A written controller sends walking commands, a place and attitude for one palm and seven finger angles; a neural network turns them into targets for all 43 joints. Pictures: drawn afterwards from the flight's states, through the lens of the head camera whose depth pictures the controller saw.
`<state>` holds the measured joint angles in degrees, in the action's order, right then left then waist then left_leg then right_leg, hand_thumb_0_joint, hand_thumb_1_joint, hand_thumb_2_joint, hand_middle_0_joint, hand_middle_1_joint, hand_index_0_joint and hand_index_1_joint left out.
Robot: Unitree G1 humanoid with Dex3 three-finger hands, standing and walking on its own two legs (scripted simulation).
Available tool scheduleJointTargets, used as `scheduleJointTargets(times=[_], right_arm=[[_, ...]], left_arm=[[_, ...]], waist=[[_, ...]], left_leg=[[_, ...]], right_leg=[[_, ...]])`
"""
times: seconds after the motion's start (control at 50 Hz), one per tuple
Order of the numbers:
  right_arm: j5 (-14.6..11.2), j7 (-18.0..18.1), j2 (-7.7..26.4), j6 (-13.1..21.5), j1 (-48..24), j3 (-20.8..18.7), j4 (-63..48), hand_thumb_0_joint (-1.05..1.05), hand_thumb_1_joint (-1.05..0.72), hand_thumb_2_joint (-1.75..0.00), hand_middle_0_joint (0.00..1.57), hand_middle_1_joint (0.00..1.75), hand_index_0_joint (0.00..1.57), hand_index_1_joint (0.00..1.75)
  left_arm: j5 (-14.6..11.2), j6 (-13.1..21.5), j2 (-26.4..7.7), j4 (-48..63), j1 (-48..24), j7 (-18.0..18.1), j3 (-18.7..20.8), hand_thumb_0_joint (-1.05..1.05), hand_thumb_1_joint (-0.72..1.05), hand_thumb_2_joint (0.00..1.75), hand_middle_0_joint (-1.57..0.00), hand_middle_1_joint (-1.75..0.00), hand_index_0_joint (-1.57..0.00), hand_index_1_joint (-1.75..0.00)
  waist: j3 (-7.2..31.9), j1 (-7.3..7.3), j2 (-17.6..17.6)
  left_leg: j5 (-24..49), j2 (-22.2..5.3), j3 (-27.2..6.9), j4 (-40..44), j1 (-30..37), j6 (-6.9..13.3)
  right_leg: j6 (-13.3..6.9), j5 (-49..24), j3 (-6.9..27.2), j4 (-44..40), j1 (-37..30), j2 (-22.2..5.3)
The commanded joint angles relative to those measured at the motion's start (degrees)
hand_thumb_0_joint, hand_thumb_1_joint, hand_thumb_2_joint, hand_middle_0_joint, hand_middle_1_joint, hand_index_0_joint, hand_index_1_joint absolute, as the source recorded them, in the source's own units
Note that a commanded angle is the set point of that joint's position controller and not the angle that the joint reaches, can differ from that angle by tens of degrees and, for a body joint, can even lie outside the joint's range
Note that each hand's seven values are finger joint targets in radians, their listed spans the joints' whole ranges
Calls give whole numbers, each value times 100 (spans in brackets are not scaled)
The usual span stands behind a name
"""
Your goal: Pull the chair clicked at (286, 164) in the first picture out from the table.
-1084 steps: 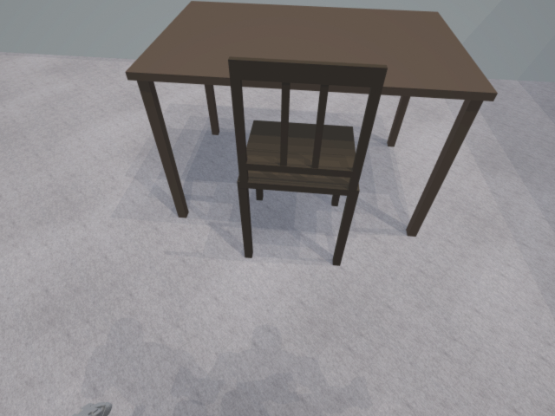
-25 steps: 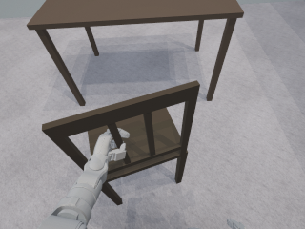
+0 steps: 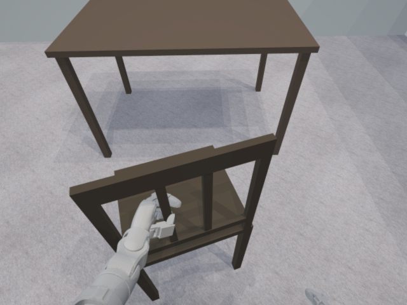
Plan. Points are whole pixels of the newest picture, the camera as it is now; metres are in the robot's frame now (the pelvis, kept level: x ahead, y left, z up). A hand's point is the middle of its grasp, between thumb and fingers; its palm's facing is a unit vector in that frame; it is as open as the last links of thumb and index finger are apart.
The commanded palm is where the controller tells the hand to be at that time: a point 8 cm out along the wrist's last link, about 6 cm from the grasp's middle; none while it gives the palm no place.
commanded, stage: stop walking, hand still on the chair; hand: left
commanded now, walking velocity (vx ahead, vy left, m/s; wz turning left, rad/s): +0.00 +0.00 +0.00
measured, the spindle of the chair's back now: (167, 216) +0.34 +0.10 -0.09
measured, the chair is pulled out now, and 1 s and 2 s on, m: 0.58 0.58 0.58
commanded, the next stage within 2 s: open the thumb and straighten the fingers in 0.16 s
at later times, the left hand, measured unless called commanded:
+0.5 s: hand (166, 219) +0.31 +0.10 -0.04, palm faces -0.16 -0.97 -0.19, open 7.7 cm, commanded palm +0.29 +0.15 -0.02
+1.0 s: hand (156, 217) +0.31 +0.12 -0.04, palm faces -0.12 -0.97 -0.20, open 17.0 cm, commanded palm +0.29 +0.17 -0.02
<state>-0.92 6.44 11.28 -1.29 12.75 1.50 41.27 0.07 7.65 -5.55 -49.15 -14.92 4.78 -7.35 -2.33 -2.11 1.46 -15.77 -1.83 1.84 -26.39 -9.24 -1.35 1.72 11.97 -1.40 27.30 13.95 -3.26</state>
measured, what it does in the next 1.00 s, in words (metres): stands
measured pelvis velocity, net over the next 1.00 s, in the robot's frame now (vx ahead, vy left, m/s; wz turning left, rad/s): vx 0.01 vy -0.01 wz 0.02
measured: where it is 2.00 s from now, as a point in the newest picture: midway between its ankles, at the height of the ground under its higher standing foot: outside the picture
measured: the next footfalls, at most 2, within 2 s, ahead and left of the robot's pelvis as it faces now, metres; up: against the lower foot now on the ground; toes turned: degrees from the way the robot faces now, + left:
none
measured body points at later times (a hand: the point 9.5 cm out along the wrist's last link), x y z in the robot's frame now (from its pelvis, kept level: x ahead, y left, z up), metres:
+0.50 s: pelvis +0.00 -0.01 -0.01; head +0.03 -0.01 +0.44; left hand +0.31 +0.15 -0.03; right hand +0.12 -0.27 -0.12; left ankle -0.02 +0.13 -0.74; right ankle +0.03 -0.14 -0.74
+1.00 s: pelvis +0.01 -0.01 -0.02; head +0.05 -0.03 +0.42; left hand +0.32 +0.17 -0.03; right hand +0.15 -0.25 -0.13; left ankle -0.02 +0.13 -0.74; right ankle +0.03 -0.14 -0.74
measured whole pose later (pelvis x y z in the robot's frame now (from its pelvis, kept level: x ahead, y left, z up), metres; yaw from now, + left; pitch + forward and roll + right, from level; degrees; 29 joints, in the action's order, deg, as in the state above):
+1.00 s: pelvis +0.01 -0.01 -0.02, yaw +1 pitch +7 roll +0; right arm -2.0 2.7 14.3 3.8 14.5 0.7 33.8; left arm -0.8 -3.0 -11.0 -25.3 -6.2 -3.0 -1.5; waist 3.2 -2.9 2.6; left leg -22.6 -2.1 0.2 -40.4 -24.8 -1.8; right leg 1.1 19.2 -2.4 41.3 29.1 -3.6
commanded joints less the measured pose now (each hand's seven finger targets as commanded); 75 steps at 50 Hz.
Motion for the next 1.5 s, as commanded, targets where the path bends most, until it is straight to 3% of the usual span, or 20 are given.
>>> scheduleJointTargets(times=[0.0, 0.22, 0.24, 0.26, 0.32, 0.38, 0.46, 0.48, 0.54, 0.6, 0.66, 0.74, 0.76, 0.84, 1.06, 1.08, 1.2, 1.26, 1.4, 1.48], right_arm=[[0, 100, 802, 217, -246, -272, -653, 0, -90, -90, 20, 30, 20, 30], [16, 104, 746, 159, -323, -242, -733, 0, -90, -90, 20, 30, 20, 30], [21, 97, 747, 173, -420, -256, -876, 0, -90, -90, 20, 30, 20, 30], [-190, -123, 972, 184, -134, -361, -755, 0, -90, -90, 20, 30, 20, 30], [-179, -243, 970, 358, -263, -394, -896, 0, -90, -90, 20, 30, 20, 30], [-163, -357, 889, 541, -247, -374, -981, 0, -90, -90, 20, 30, 20, 30], [-182, -483, 988, 540, -143, -409, -1104, 0, -90, -90, 20, 30, 20, 30], [-171, -452, 1082, 537, -122, -454, -1152, 0, -90, -90, 20, 30, 20, 30], [-174, -418, 1026, 587, -141, -414, -1288, 0, -90, -90, 20, 30, 20, 30], [-178, -386, 1096, 630, -108, -439, -1329, 0, -90, -90, 20, 30, 20, 30], [-173, -374, 1072, 696, -86, -428, -1398, 0, -90, -90, 20, 30, 20, 30], [-130, -347, 1067, 776, 21, -452, -1428, 0, -90, -90, 20, 30, 20, 30], [-114, -314, 1121, 743, 60, -439, -1376, 0, -90, -90, 20, 30, 20, 30], [-115, -280, 1045, 723, 27, -389, -1431, 0, -90, -90, 20, 30, 20, 30], [-132, -318, 1056, 916, 10, -400, -1644, 0, -90, -90, 20, 30, 20, 30], [-125, -261, 1195, 850, 65, -422, -1524, 0, -90, -90, 20, 30, 20, 30], [-124, -262, 1045, 914, -112, -376, -1791, 0, -90, -90, 20, 30, 20, 30], [-144, -280, 1025, 1011, -130, -361, -1851, 0, -90, -90, 20, 30, 20, 30], [-107, -236, 1049, 1136, -164, -352, -1982, 0, -90, -90, 20, 30, 20, 30], [-98, -202, 966, 1271, -153, -321, -2083, 0, -90, -90, 20, 30, 20, 30]], left_arm=[[-89, 265, -494, 1011, -1239, -2, 191, 0, 90, 90, -50, -145, -50, -145], [-90, 229, -440, 1178, -1049, -20, 164, 0, 90, 90, -50, -145, -50, -145], [-80, 319, -869, 2206, -1450, 24, 472, 0, 90, 90, -50, -145, -50, -145], [-27, 141, -447, 1630, -1008, -186, 111, 0, 78, 84, -50, -145, -50, -145], [-98, 304, -929, 2380, -1362, -339, 539, 0, 42, 67, -50, -145, -50, -145], [-88, 223, -647, 2621, -1173, -424, 327, 0, 5, 49, -50, -145, -50, -145], [4, -143, -521, 2328, -896, -522, 211, 0, -43, 26, -47, -138, -47, -138], [25, -148, -1337, 2809, -1224, -473, 870, 0, -55, 20, -45, -130, -45, -130], [-87, -396, -822, 2686, -819, -538, 593, 0, -55, 20, -38, -109, -38, -109], [-198, -531, -820, 2747, -758, -626, 652, 0, -55, 20, -30, -87, -30, -87], [-186, -580, -613, 2974, -788, -690, 443, 0, -55, 20, -22, -65, -22, -65], [-99, -551, -856, 3388, -604, -641, 611, 0, -55, 20, -13, -36, -13, -36], [-64, -560, -1406, 3294, -745, -592, 1079, 0, -55, 20, -10, -29, -10, -29], [-43, -630, -1297, 3258, -641, -621, 1024, 0, -55, 20, 0, 0, 0, 0], [-188, -859, -772, 4081, 168, -921, 400, 0, -55, 20, 0, 0, 0, 0], [-159, -877, -1903, 3890, -119, -839, 1396, 0, -55, 20, 0, 0, 0, 0], [-190, -855, -1403, 4522, 1001, -928, 1024, 0, -55, 20, 0, 0, 0, 0], [-250, -900, -1112, 4812, 1391, -1036, 669, 0, -55, 20, 0, 0, 0, 0], [-101, -1023, -1400, 5468, 1862, -837, 811, 0, -55, 20, 0, 0, 0, 0], [-88, -949, -1096, 6072, 2201, -755, 460, 0, -55, 20, 0, 0, 0, 0]], waist=[[1244, 122, -236], [1313, 136, -348], [1373, 169, -398], [1517, -312, -1162], [1606, -151, -636], [1748, -125, 218], [1547, -146, -47], [1900, -36, 45], [1843, -53, -308], [1861, -73, -671], [1864, -114, -477], [2098, -62, -400], [2067, -50, -493], [1876, -56, -438], [2068, -143, -360], [1935, -95, -550], [2007, 69, -92], [1825, -48, -133], [1587, -10, -196], [1770, -50, -47]], left_leg=[[1704, -427, -341, 361, 194, 179], [1875, -409, -307, 335, 235, 163], [1823, -398, -306, 321, 223, 171], [1333, -81, -8, 187, -390, 214], [938, 51, 75, 17, -673, 261], [1052, 108, 105, -190, -609, 202], [646, 121, 67, -367, -1068, 192], [650, 130, 43, -358, -1030, 203], [674, 134, 50, -416, -1130, 223], [700, 130, 43, -521, -1272, 230], [707, 144, 57, -633, -1263, 223], [1003, 141, 19, -758, -1158, 227], [968, 152, 13, -795, -1271, 230], [800, 186, 40, -846, -1436, 249], [1238, 168, -53, -1041, -1285, 227], [1095, 169, -64, -1059, -1451, 234], [1185, 202, 7, -1015, -1358, 231], [1093, 180, -32, -1043, -1356, 225], [741, 206, -120, -1074, -1531, 224], [782, 220, -161, -1170, -1409, 224]], right_leg=[[-257, -1298, 187, -242, -556, -310], [-255, -1580, 144, -216, -630, -318], [-260, -1635, 201, -238, -757, -333], [-203, -1422, -195, -71, -484, -72], [-231, -1187, -121, 60, -381, -24], [-284, -1108, -187, 219, -83, 33], [-258, -702, -243, 408, 304, 100], [-268, -705, -193, 450, 112, 86], [-235, -741, -249, 528, 148, 120], [-209, -805, -258, 602, 169, 136], [-197, -777, -260, 709, 371, 132], [-205, -1009, -261, 864, 352, 140], [-192, -1033, -224, 892, 323, 130], [-165, -908, -190, 914, 381, 125], [-184, -1300, -342, 1065, 469, 132], [-172, -1248, -265, 1038, 435, 127], [-215, -1231, -262, 1041, 240, 109], [-195, -1092, -321, 1017, 428, 124], [-198, -572, -365, 1069, 694, 142], [-195, -525, -383, 1178, 773, 132]])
